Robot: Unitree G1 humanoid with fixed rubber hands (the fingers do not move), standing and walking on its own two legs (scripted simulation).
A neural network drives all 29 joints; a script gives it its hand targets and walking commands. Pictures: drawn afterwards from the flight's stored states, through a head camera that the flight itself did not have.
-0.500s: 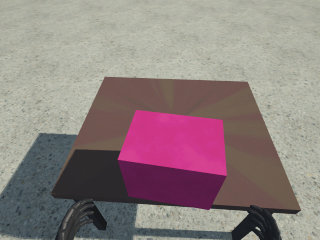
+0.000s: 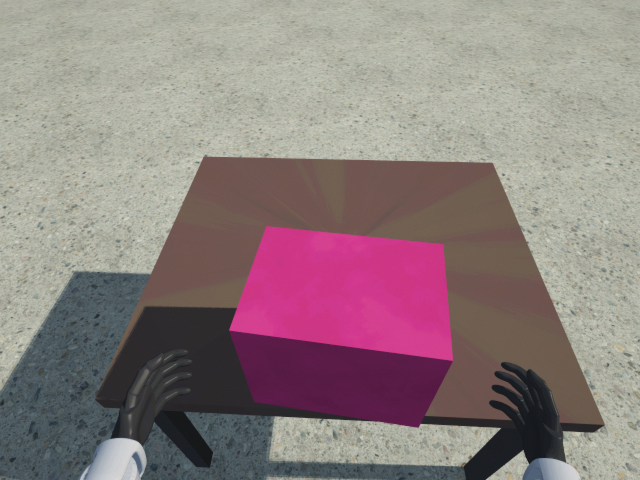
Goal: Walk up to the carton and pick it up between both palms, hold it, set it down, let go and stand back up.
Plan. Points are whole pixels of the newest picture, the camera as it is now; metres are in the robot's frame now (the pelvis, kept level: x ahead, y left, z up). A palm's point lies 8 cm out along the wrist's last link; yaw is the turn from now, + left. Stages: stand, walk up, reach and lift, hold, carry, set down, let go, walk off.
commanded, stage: reach and lift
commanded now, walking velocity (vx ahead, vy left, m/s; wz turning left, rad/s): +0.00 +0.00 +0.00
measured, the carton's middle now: (343, 327) +0.38 -0.01 -0.08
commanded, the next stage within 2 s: none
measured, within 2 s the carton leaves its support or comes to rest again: neither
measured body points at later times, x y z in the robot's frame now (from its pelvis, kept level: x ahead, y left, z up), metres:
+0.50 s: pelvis +0.00 +0.00 +0.01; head +0.01 +0.00 +0.46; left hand +0.31 +0.23 +0.02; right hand +0.26 -0.25 +0.01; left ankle -0.02 +0.13 -0.73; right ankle +0.01 -0.14 -0.73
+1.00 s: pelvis +0.00 +0.00 +0.01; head +0.02 +0.00 +0.46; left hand +0.39 +0.21 +0.07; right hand +0.33 -0.27 +0.05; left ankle -0.02 +0.13 -0.73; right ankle +0.01 -0.14 -0.73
